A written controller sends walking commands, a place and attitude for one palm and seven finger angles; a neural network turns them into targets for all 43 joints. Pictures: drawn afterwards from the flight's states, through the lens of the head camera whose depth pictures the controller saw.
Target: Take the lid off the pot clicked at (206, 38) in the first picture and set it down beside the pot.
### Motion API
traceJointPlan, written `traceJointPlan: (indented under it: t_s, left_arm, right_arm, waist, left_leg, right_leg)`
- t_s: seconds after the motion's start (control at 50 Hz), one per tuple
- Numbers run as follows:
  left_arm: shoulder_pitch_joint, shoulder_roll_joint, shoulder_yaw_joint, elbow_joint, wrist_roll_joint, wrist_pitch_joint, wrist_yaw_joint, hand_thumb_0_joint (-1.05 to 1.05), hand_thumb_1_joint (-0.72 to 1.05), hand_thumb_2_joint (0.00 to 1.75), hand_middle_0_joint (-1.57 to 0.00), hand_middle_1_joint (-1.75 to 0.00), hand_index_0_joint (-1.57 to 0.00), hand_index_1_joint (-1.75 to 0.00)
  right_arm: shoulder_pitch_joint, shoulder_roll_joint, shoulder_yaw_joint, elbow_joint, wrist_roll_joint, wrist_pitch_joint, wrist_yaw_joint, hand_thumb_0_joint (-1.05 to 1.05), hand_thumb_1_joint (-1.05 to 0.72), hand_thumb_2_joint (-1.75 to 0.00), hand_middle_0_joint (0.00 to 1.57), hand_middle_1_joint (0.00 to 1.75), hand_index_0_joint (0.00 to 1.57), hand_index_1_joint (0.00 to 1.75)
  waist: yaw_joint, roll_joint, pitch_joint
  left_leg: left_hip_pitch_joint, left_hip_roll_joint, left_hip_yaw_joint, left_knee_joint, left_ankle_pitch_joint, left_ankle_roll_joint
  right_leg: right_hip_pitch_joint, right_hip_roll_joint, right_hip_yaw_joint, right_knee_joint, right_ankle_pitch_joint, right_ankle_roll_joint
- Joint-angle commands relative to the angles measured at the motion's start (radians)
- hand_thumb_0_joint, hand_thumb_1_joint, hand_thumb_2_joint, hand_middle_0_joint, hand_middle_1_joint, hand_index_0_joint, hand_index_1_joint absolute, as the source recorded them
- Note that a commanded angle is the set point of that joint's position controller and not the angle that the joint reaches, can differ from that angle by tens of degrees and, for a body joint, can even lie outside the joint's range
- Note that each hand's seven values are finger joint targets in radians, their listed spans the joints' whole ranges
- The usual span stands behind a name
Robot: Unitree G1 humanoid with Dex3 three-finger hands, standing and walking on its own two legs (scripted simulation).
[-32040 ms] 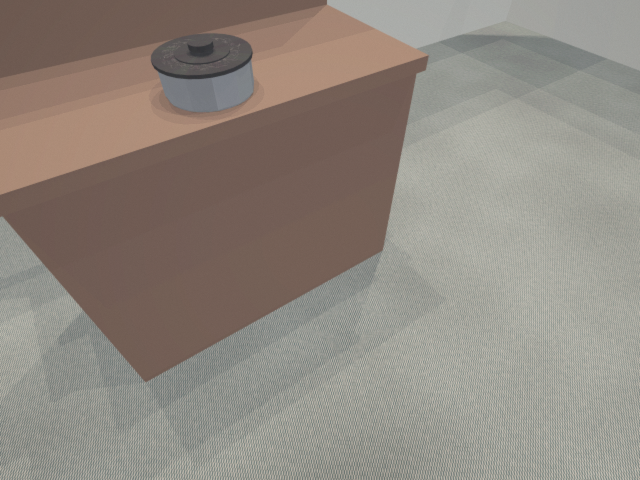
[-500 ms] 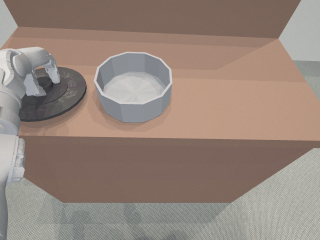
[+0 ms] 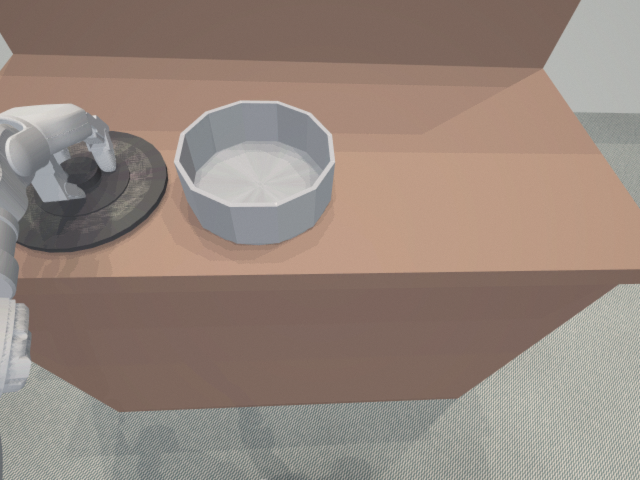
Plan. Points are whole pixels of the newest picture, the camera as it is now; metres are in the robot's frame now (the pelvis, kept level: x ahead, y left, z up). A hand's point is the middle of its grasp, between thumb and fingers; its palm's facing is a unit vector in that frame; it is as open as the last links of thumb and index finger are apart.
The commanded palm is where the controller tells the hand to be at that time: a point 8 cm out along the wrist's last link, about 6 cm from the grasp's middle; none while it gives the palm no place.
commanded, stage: open the fingers wide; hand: left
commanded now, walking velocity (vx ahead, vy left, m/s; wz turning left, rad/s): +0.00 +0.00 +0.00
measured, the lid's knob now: (77, 174) +0.48 +0.30 +0.09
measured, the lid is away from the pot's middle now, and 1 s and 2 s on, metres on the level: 0.23 0.24 0.24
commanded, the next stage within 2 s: raise the empty hand in 0.94 s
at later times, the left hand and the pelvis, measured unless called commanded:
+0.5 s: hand (51, 171) +0.45 +0.30 +0.13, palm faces -0.37 -0.09 -0.92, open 8.6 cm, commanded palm +0.46 +0.29 +0.19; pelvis -0.01 +0.00 +0.00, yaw +0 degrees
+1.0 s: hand (51, 172) +0.45 +0.30 +0.13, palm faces -0.36 -0.09 -0.93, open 11.0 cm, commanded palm +0.46 +0.30 +0.19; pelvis -0.01 +0.01 +0.00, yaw +0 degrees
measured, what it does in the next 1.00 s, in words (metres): stands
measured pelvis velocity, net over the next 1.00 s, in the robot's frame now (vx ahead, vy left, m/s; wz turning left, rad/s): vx -0.01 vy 0.01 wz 0.01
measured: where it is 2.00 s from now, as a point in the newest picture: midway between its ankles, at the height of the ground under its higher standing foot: outside the picture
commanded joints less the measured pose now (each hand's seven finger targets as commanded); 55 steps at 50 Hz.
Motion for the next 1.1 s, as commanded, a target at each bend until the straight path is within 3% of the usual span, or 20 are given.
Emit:
traceJointPlan:
  t_s: [0.0, 0.04, 0.06, 0.1, 0.14, 0.16, 0.24, 0.3, 0.38, 0.4, 0.42, 0.46, 0.54, 0.62, 0.72, 0.8, 0.88, 0.96, 1.04, 1.08]
  left_arm:
    - [-0.535, 0.349, 0.137, -0.197, -0.019, -0.009, 0.074, 0.0, 0.49, 0.94, -0.63, -0.99, -0.68, -0.99]
    - [-0.549, 0.282, 0.081, -0.203, -0.029, -0.001, 0.072, 0.0, 0.46, 0.93, -0.62, -0.98, -0.66, -0.98]
    - [-0.554, 0.322, 0.107, -0.202, -0.017, 0.007, 0.083, 0.0, 0.44, 0.92, -0.61, -0.97, -0.65, -0.98]
    - [-0.572, 0.325, 0.1, -0.214, -0.003, 0.011, 0.091, 0.0, 0.4, 0.91, -0.59, -0.96, -0.63, -0.96]
    - [-0.59, 0.24, 0.035, -0.223, -0.015, 0.013, 0.083, 0.0, 0.36, 0.9, -0.58, -0.94, -0.62, -0.94]
    - [-0.606, 0.282, 0.065, -0.232, -0.009, 0.016, 0.088, 0.0, 0.34, 0.9, -0.57, -0.93, -0.61, -0.94]
    - [-0.555, 0.299, 0.082, -0.16, -0.026, 0.021, 0.081, 0.0, 0.27, 0.89, -0.55, -0.89, -0.58, -0.9]
    - [-0.611, 0.212, 0.0, -0.172, -0.021, 0.036, 0.077, 0.0, 0.21, 0.88, -0.53, -0.86, -0.55, -0.87]
    - [-0.538, 0.293, 0.075, -0.135, -0.005, 0.026, 0.086, 0.0, 0.13, 0.87, -0.51, -0.82, -0.52, -0.82]
    - [-0.503, 0.257, 0.044, -0.088, -0.01, 0.032, 0.081, 0.0, 0.11, 0.86, -0.5, -0.81, -0.52, -0.81]
    - [-0.502, 0.27, 0.052, -0.083, -0.013, 0.038, 0.079, 0.0, 0.09, 0.86, -0.49, -0.8, -0.51, -0.8]
    - [-0.502, 0.226, 0.014, -0.09, -0.014, 0.043, 0.072, 0.0, 0.05, 0.86, -0.49, -0.77, -0.5, -0.77]
    - [-0.575, 0.238, 0.033, -0.256, -0.017, 0.02, 0.067, 0.0, -0.03, 0.86, -0.47, -0.72, -0.47, -0.72]
    - [-0.522, 0.265, 0.057, -0.137, -0.032, 0.032, 0.065, 0.0, -0.11, 0.85, -0.44, -0.68, -0.44, -0.68]
    - [-0.546, 0.241, 0.034, -0.176, -0.006, 0.033, 0.079, 0.0, -0.12, 0.86, -0.45, -0.66, -0.45, -0.66]
    - [-0.515, 0.271, 0.066, -0.161, -0.015, 0.034, 0.079, 0.0, -0.12, 0.87, -0.46, -0.65, -0.46, -0.65]
    - [-0.56, 0.199, 0.008, -0.176, -0.014, 0.039, 0.075, 0.0, -0.13, 0.88, -0.47, -0.63, -0.47, -0.63]
    - [-0.523, 0.267, 0.06, -0.133, -0.015, 0.04, 0.078, 0.0, -0.13, 0.89, -0.48, -0.62, -0.48, -0.62]
    - [-0.591, 0.197, -0.003, -0.204, -0.013, 0.039, 0.075, 0.0, -0.13, 0.9, -0.48, -0.61, -0.48, -0.61]
    - [-0.646, 0.218, 0.008, -0.229, -0.005, 0.043, 0.08, 0.0, -0.13, 0.9, -0.48, -0.61, -0.48, -0.61]
  right_arm:
    - [0.046, -0.189, -0.061, -0.087, -0.005, -0.001, -0.019, 0.0, -0.9, -0.9, 0.2, 0.3, 0.2, 0.3]
    - [0.032, -0.189, -0.06, -0.081, 0.0, -0.005, -0.02, 0.0, -0.9, -0.9, 0.2, 0.3, 0.2, 0.3]
    - [0.04, -0.19, -0.062, -0.078, -0.003, -0.002, -0.017, 0.0, -0.9, -0.9, 0.2, 0.3, 0.2, 0.3]
    - [0.032, -0.187, -0.057, -0.083, -0.002, -0.001, -0.022, 0.0, -0.9, -0.9, 0.2, 0.3, 0.2, 0.3]
    - [0.026, -0.184, -0.057, -0.08, 0.001, -0.008, -0.024, 0.0, -0.9, -0.9, 0.2, 0.3, 0.2, 0.3]
    - [0.033, -0.188, -0.06, -0.071, -0.001, -0.006, -0.023, 0.0, -0.9, -0.9, 0.2, 0.3, 0.2, 0.3]
    - [0.033, -0.189, -0.05, -0.076, 0.003, -0.01, -0.032, 0.0, -0.9, -0.9, 0.2, 0.3, 0.2, 0.3]
    - [0.03, -0.183, -0.054, -0.064, 0.003, -0.011, -0.029, 0.0, -0.9, -0.9, 0.2, 0.3, 0.2, 0.3]
    - [0.038, -0.185, -0.05, -0.076, 0.0, -0.01, -0.028, 0.0, -0.9, -0.9, 0.2, 0.3, 0.2, 0.3]
    - [0.034, -0.182, -0.047, -0.076, 0.002, -0.009, -0.031, 0.0, -0.9, -0.9, 0.2, 0.3, 0.2, 0.3]
    - [0.033, -0.185, -0.046, -0.074, 0.004, -0.006, -0.03, 0.0, -0.9, -0.9, 0.2, 0.3, 0.2, 0.3]
    - [0.027, -0.186, -0.047, -0.079, 0.006, -0.003, -0.026, 0.0, -0.9, -0.9, 0.2, 0.3, 0.2, 0.3]
    - [0.028, -0.186, -0.057, -0.099, 0.001, -0.004, -0.021, 0.0, -0.9, -0.9, 0.2, 0.3, 0.2, 0.3]
    - [0.05, -0.189, -0.055, -0.076, 0.003, 0.001, -0.025, 0.0, -0.9, -0.9, 0.2, 0.3, 0.2, 0.3]
    - [0.042, -0.184, -0.057, -0.083, 0.001, -0.002, -0.019, 0.0, -0.9, -0.9, 0.2, 0.3, 0.2, 0.3]
    - [0.048, -0.184, -0.056, -0.087, 0.001, -0.001, -0.019, 0.0, -0.9, -0.9, 0.2, 0.3, 0.2, 0.3]
    - [0.043, -0.181, -0.059, -0.081, 0.0, 0.0, -0.016, 0.0, -0.9, -0.9, 0.2, 0.3, 0.2, 0.3]
    - [0.044, -0.186, -0.052, -0.086, 0.004, -0.002, -0.022, 0.0, -0.9, -0.9, 0.2, 0.3, 0.2, 0.3]
    - [0.032, -0.182, -0.054, -0.092, 0.004, -0.004, -0.02, 0.0, -0.9, -0.9, 0.2, 0.3, 0.2, 0.3]
    - [0.038, -0.182, -0.058, -0.086, 0.001, -0.006, -0.02, 0.0, -0.9, -0.9, 0.2, 0.3, 0.2, 0.3]
  waist:
    - [0.011, 0.119, -0.422]
    - [0.009, 0.134, -0.397]
    - [0.009, 0.132, -0.416]
    - [0.009, 0.117, -0.438]
    - [0.0, 0.124, -0.434]
    - [-0.002, 0.13, -0.442]
    - [0.006, 0.074, -0.414]
    - [-0.012, 0.101, -0.362]
    - [0.012, 0.088, -0.39]
    - [0.005, 0.058, -0.36]
    - [0.006, 0.042, -0.34]
    - [0.005, 0.057, -0.327]
    - [0.011, 0.132, -0.435]
    - [0.0, 0.057, -0.362]
    - [0.007, 0.118, -0.383]
    - [0.013, 0.074, -0.404]
    - [-0.002, 0.11, -0.383]
    - [0.009, 0.053, -0.372]
    - [0.004, 0.112, -0.382]
    - [-0.003, 0.147, -0.41]
  left_leg:
    - [0.47, 0.007, -0.055, -0.044, 0.323, -0.005]
    - [0.477, 0.01, -0.045, -0.051, 0.303, -0.006]
    - [0.479, 0.008, -0.051, -0.051, 0.274, -0.005]
    - [0.475, 0.003, -0.051, -0.055, 0.26, -0.004]
    - [0.509, 0.006, -0.053, -0.05, 0.286, -0.004]
    - [0.52, 0.011, -0.059, -0.053, 0.279, -0.006]
    - [0.463, -0.003, -0.043, -0.062, 0.252, -0.003]
    - [0.472, 0.001, -0.055, -0.078, 0.183, -0.005]
    - [0.457, -0.007, -0.048, -0.066, 0.238, -0.007]
    - [0.424, -0.009, -0.044, -0.071, 0.209, -0.006]
    - [0.398, -0.006, -0.036, -0.082, 0.171, -0.005]
    - [0.401, -0.007, -0.033, -0.077, 0.182, -0.006]
    - [0.527, 0.0, -0.057, -0.055, 0.325, -0.01]
    - [0.446, -0.002, -0.052, -0.075, 0.216, -0.004]
    - [0.48, 0.0, -0.064, -0.07, 0.257, -0.011]
    - [0.465, -0.002, -0.054, -0.066, 0.265, -0.006]
    - [0.498, 0.005, -0.069, -0.063, 0.28, -0.012]
    - [0.446, -0.002, -0.056, -0.073, 0.239, -0.008]
    - [0.487, 0.005, -0.07, -0.08, 0.235, -0.014]
    - [0.53, 0.008, -0.09, -0.076, 0.247, -0.016]
  right_leg:
    - [-0.102, 0.079, -0.095, -0.05, 0.172, -0.075]
    - [-0.117, 0.077, -0.095, -0.062, 0.159, -0.078]
    - [-0.115, 0.078, -0.09, -0.061, 0.142, -0.074]
    - [-0.097, 0.077, -0.089, -0.063, 0.149, -0.077]
    - [-0.12, 0.078, -0.093, -0.069, 0.151, -0.079]
    - [-0.125, 0.078, -0.089, -0.069, 0.143, -0.075]
    - [-0.079, 0.077, -0.089, -0.074, 0.17, -0.079]
    - [-0.131, 0.077, -0.091, -0.085, 0.122, -0.075]
    - [-0.086, 0.08, -0.089, -0.07, 0.153, -0.081]
    - [-0.086, 0.077, -0.088, -0.073, 0.148, -0.077]
    - [-0.076, 0.074, -0.087, -0.078, 0.14, -0.074]
    - [-0.086, 0.075, -0.087, -0.074, 0.139, -0.075]
    - [-0.096, 0.081, -0.09, -0.072, 0.167, -0.082]
    - [-0.099, 0.079, -0.089, -0.079, 0.144, -0.073]
    - [-0.119, 0.082, -0.091, -0.073, 0.132, -0.079]
    - [-0.086, 0.079, -0.087, -0.069, 0.155, -0.075]
    - [-0.141, 0.081, -0.091, -0.072, 0.132, -0.076]
    - [-0.097, 0.079, -0.086, -0.07, 0.144, -0.076]
    - [-0.13, 0.078, -0.091, -0.077, 0.118, -0.081]
    - [-0.149, 0.081, -0.086, -0.079, 0.105, -0.08]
